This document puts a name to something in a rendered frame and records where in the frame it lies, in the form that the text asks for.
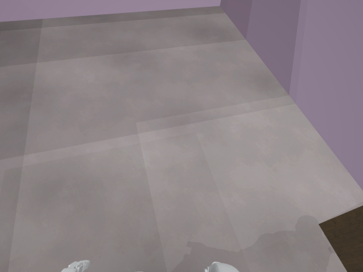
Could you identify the left robot hand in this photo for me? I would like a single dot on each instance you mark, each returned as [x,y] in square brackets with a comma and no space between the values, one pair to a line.
[80,266]

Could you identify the cupboard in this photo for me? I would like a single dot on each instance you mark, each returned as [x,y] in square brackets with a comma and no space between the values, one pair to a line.
[345,234]

